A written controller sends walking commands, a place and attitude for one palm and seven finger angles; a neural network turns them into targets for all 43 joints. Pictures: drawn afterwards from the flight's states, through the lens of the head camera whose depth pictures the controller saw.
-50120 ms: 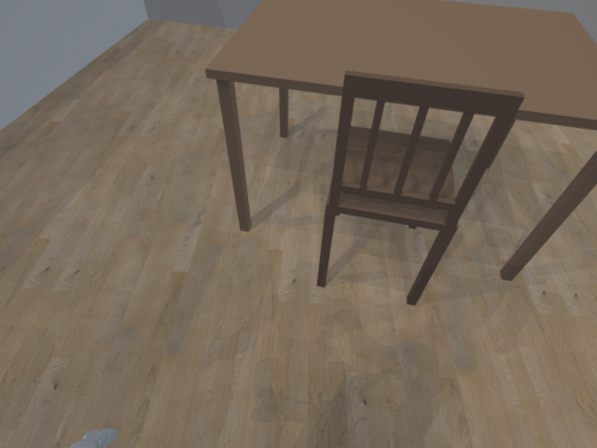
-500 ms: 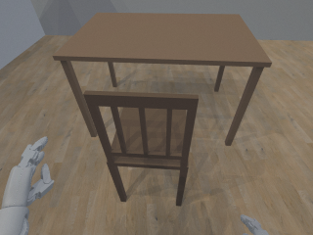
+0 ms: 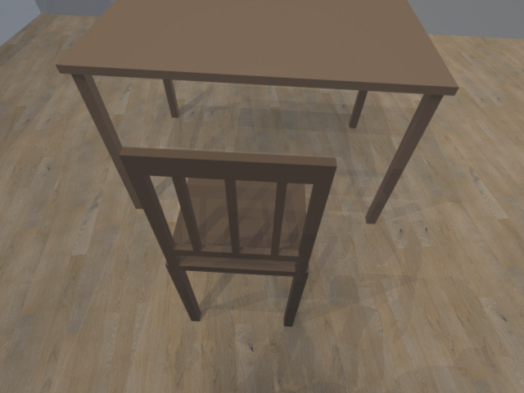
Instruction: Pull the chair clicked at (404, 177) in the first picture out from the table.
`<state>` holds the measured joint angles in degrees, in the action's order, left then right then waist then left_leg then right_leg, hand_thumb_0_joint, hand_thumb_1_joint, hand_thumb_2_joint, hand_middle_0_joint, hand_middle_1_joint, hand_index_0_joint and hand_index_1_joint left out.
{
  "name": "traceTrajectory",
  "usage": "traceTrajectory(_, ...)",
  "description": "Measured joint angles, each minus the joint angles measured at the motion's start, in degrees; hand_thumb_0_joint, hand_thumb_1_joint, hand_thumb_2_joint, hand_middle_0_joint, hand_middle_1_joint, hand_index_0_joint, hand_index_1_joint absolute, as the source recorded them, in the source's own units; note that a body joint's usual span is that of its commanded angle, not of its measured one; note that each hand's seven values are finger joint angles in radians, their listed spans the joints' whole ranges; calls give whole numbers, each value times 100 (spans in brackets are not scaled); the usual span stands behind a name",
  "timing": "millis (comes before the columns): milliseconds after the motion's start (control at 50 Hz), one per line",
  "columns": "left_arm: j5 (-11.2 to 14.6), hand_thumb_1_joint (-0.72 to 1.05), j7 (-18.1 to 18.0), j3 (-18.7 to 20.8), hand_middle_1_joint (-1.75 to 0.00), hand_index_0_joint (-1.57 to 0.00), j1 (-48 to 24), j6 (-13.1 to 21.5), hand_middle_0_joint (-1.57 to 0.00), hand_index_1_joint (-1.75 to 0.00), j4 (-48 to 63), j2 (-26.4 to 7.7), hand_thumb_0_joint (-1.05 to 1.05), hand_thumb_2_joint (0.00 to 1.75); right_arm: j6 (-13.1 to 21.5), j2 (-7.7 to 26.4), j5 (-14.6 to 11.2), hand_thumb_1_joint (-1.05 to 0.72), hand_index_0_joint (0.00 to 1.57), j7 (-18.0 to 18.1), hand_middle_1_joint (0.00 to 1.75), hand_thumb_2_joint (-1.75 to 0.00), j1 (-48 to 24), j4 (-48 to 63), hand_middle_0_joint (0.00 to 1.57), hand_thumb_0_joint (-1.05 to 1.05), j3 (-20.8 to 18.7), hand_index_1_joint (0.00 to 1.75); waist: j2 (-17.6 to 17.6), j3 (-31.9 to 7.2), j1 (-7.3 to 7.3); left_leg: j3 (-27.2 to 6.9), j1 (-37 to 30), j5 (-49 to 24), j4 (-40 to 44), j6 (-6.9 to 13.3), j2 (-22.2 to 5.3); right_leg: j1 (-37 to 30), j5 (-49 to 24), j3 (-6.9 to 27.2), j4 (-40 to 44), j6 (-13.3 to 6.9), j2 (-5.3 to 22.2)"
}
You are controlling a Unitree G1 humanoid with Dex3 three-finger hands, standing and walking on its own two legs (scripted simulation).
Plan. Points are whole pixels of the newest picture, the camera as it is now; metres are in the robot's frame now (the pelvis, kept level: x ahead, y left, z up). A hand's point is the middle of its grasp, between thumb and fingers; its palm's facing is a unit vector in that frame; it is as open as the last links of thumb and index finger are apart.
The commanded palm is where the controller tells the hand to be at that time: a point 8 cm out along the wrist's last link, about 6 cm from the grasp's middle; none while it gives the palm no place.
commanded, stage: let the arm hang, fingers relaxed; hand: left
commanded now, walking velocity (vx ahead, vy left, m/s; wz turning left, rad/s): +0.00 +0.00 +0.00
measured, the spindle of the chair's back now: (233, 218) +0.46 +0.09 -0.09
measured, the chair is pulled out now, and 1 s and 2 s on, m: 0.30 0.30 0.30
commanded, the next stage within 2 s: look to check the result in 0.52 s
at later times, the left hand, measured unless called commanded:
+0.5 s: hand out of the picture -0.01 +0.15 -0.18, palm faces -0.01 -0.99 -0.17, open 7.3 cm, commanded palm none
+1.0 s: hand out of the picture -0.01 +0.13 -0.18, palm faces +0.00 -0.99 -0.14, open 7.3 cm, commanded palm none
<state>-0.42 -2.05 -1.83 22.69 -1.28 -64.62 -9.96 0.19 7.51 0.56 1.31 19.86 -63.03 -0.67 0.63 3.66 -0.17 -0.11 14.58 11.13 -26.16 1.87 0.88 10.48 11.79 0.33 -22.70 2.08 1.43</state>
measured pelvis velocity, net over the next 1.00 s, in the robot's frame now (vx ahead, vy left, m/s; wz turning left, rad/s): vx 0.00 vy -0.01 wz -0.01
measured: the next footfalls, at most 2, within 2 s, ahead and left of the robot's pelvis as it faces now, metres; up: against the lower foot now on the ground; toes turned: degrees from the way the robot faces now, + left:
none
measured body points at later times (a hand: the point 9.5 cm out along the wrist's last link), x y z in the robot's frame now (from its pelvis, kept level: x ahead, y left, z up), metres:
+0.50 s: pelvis +0.00 -0.01 +0.00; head +0.01 -0.01 +0.45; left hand +0.00 +0.20 -0.16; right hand -0.03 -0.22 -0.16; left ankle +0.03 +0.10 -0.74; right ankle +0.00 -0.15 -0.74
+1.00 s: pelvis +0.00 -0.01 +0.00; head +0.01 -0.01 +0.45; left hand -0.01 +0.18 -0.16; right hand -0.03 -0.21 -0.16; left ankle +0.03 +0.10 -0.74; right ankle +0.00 -0.15 -0.74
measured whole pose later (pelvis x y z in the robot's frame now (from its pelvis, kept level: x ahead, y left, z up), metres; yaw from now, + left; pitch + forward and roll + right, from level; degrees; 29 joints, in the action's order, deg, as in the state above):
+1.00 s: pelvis +0.00 -0.01 +0.00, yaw -1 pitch -1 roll -1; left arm -0.5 -2.4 -1.8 18.9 0.0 -63.8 -5.7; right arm 0.7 5.7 0.8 1.8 18.9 -65.0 -1.2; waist 0.9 1.6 0.6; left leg 0.3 13.4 11.8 -26.1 0.7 -0.3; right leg 10.1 12.7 0.8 -23.8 1.0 0.3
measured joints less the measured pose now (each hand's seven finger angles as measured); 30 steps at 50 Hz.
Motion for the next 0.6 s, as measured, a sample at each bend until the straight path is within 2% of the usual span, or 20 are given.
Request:
traceTrajectory(240, -22, 91, -28, -38, -30, -20, -451, 122, -20, -30, 133, 346, 1, 90, 37, -63, 34, -93, 20, 3, 30, -89, -193, -140, 20, 2, -43, 30, 58, -270, 32, 59, -125, 21, 52, 6, 27, -40, 78, 59, -90, 5, 31)
traceTrajectory(360, -34, 93, -43, 1, -30, -20, -500, 105, -20, -30, 109, 298, 2, 90, 73, -65, 36, -92, 20, 19, 30, -89, -141, -116, 20, 1, -60, 30, 17, -305, 79, 80, -161, 29, 76, -23, -13, -57, 77, 82, -79, -20, -7)
traceTrajectory(600, -14, 92, -28, 14, -30, -20, -416, 112, -20, -30, 87, 324, 1, 90, 50, -85, 32, -91, 20, 29, 30, -89, -13, -176, 20, 1, -63, 30, 46, -183, 78, 55, -118, 26, 74, -66, -60, -25, 67, 60, -60, -63, -55)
